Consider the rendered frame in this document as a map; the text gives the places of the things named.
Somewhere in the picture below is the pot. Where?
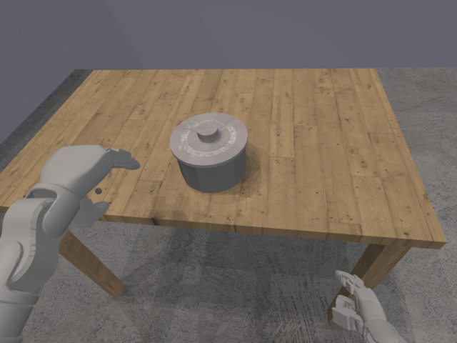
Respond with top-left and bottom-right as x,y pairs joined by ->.
177,147 -> 246,193

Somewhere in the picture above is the robot left forearm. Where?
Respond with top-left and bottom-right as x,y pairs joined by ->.
0,183 -> 80,343

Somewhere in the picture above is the lid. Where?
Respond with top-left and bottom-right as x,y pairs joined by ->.
169,113 -> 248,168

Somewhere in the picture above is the left robot hand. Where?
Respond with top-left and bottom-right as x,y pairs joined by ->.
39,145 -> 140,227

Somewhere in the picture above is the table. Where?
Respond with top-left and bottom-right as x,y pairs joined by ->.
0,69 -> 447,324

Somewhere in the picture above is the knob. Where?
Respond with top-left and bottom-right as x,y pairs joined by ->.
196,121 -> 219,141

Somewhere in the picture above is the right robot hand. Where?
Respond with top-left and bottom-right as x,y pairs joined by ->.
332,270 -> 387,338

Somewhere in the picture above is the robot right forearm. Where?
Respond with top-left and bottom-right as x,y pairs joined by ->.
362,319 -> 407,343

